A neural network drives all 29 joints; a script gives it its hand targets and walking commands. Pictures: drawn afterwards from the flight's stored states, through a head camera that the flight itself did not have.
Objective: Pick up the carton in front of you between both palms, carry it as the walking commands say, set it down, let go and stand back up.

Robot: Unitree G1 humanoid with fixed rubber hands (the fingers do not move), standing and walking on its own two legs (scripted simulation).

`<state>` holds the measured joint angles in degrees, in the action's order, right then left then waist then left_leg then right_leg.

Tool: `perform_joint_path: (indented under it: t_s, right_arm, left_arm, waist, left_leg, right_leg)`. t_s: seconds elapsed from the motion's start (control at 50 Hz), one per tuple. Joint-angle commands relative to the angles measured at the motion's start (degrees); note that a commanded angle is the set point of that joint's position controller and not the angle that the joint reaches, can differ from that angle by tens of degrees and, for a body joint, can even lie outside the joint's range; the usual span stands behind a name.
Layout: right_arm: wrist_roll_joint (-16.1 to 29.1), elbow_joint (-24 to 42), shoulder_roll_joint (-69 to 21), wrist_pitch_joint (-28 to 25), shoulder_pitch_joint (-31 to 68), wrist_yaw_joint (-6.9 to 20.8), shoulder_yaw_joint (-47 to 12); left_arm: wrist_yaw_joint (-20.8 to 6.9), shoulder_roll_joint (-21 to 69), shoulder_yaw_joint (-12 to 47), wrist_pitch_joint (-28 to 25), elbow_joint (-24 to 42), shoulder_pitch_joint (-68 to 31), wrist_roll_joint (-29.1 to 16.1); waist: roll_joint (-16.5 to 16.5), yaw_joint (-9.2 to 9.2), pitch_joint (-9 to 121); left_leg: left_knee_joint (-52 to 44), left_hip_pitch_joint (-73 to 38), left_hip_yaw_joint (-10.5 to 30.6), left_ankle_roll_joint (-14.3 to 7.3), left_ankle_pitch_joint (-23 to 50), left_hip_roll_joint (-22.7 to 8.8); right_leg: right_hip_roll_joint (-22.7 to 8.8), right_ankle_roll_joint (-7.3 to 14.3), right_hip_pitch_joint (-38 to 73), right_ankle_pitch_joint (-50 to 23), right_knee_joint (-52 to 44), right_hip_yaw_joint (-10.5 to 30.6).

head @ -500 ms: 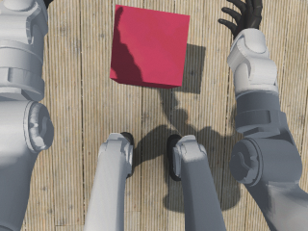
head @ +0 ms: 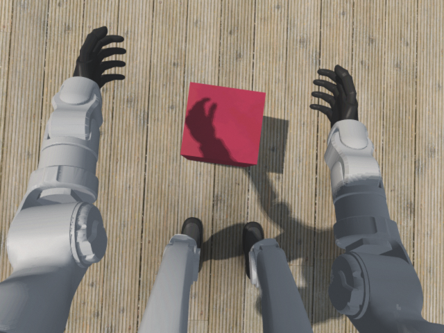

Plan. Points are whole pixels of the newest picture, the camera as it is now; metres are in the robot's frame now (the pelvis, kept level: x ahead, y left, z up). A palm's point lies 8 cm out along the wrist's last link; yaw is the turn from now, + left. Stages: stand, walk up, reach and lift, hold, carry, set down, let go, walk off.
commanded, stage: let go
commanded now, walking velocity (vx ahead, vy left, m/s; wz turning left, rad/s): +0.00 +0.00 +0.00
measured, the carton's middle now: (221, 130) +0.50 +0.01 -0.54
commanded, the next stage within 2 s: stand in 1.20 s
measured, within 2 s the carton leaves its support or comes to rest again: neither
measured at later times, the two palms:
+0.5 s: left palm (53, 194) +0.33 +0.22 -0.01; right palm (439, 234) +0.30 -0.24 +0.00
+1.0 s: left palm (15, 299) +0.23 +0.22 +0.04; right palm out of the picture +0.24 -0.25 +0.04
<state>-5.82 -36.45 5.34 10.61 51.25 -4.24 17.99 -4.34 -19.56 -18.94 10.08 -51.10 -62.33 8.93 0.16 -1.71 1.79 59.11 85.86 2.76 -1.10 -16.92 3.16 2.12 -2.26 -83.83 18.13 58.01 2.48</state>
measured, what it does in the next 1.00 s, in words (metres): rises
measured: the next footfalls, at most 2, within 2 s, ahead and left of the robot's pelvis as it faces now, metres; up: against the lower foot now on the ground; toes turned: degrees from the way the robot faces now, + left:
none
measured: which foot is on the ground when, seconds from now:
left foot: down 0.00-1.00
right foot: down 0.00-1.00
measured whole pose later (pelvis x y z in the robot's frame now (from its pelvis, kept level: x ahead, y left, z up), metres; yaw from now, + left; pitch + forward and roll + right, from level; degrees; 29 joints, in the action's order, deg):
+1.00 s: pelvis +0.08 -0.02 +0.11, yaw +1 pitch -4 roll +0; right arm -1.2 -24.4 11.6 7.7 -11.8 4.3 2.6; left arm -4.4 -12.1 -2.6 7.5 -24.3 12.8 0.7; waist 0.0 0.0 -5.7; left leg 25.0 5.7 3.0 -0.4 -15.0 1.8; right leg 1.7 0.4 -4.8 16.2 25.4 3.5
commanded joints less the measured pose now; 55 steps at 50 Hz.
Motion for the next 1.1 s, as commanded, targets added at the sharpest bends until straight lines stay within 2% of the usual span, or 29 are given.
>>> perform_joint_path:
  t_s: [0.0,0.12,0.3,0.46,0.58,0.68,0.82,0.96,1.06,1.08]
  right_arm:
    - [-1.2,8.8,7.4,-2.0,-1.7,2.0,-1.8]
    - [1.3,11.3,7.9,-3.9,-14.3,4.8,-5.9]
    - [4.5,9.2,7.4,-8.5,-34.8,6.5,-9.3]
    - [5.8,13.2,9.2,-11.1,-49.8,6.7,-12.6]
    - [6.8,15.8,10.2,-11.6,-58.9,7.1,-14.2]
    - [7.1,16.7,11.4,-10.1,-62.2,7.9,-14.8]
    - [5.7,17.2,11.8,-6.2,-61.6,8.6,-14.1]
    - [4.3,17.2,11.8,-3.2,-61.9,8.4,-13.4]
    - [4.4,17.8,11.7,-2.9,-61.4,8.4,-13.5]
    - [3.8,21.6,13.1,0.1,-58.9,6.7,-13.9]
  left_arm:
    - [1.8,-3.8,0.3,-1.7,11.9,-0.4,-0.8]
    - [1.8,-2.0,3.5,-4.0,19.8,13.5,-4.1]
    - [1.5,0.7,6.8,-8.3,18.6,36.9,-6.1]
    - [1.7,1.0,9.3,-11.2,22.7,54.4,-7.6]
    - [1.8,1.9,11.9,-11.8,26.0,65.6,-8.4]
    - [1.4,2.5,13.8,-10.0,28.8,71.2,-8.8]
    - [0.5,2.3,14.8,-5.8,31.5,72.3,-8.5]
    - [0.0,2.2,14.8,-3.0,32.5,72.1,-8.2]
    - [0.1,2.4,14.5,-2.5,32.6,72.5,-7.9]
    - [1.2,1.8,14.0,-4.4,29.1,75.7,-8.9]
  waist:
    - [-5.2,-0.29,60.4]
    - [-3.8,-0.17,51.1]
    - [-2.0,0.37,36.5]
    - [0.2,0.25,25.7]
    - [-0.1,0.55,15.6]
    - [-0.9,1.39,6.5]
    - [-0.4,1.72,-3.4]
    - [1.1,1.0,-5.7]
    - [0.2,1.51,-5.1]
    - [1.9,2.48,-1.6]
  left_leg:
    - [-4.5,-56.6,0.0,2.8,33.1,-0.5]
    - [-10.9,-54.3,-0.6,2.5,25.7,-0.5]
    - [-18.0,-54.6,-1.0,1.7,21.6,-0.9]
    - [-25.3,-64.2,-1.1,1.4,21.1,-0.8]
    - [-32.1,-73.9,-1.3,1.9,20.7,-0.7]
    - [-36.0,-78.7,-1.6,2.1,17.8,-1.0]
    - [-38.1,-80.7,-2.2,2.0,10.1,-1.3]
    - [-37.4,-82.6,-2.3,1.8,10.4,-1.2]
    - [-37.0,-83.0,-2.1,1.8,13.0,-1.0]
    - [-35.0,-84.6,-1.7,1.7,16.3,-1.1]
  right_leg:
    - [2.7,-0.8,20.5,-16.9,-5.5,-6.6]
    - [1.4,0.1,33.3,-18.2,-10.6,-4.0]
    - [-0.1,0.0,48.3,-21.6,-17.2,-1.1]
    - [-0.3,-0.2,61.3,-24.8,-24.5,-0.4]
    - [-0.2,0.0,68.9,-24.5,-31.3,-0.3]
    - [0.0,0.7,71.8,-18.8,-35.5,-0.6]
    - [-0.1,1.2,73.5,-9.8,-37.7,-1.5]
    - [-0.1,1.4,75.5,-10.8,-37.4,-1.6]
    - [0.0,1.5,77.4,-13.4,-36.9,-1.5]
    - [1.2,0.6,77.7,-13.5,-34.9,-1.7]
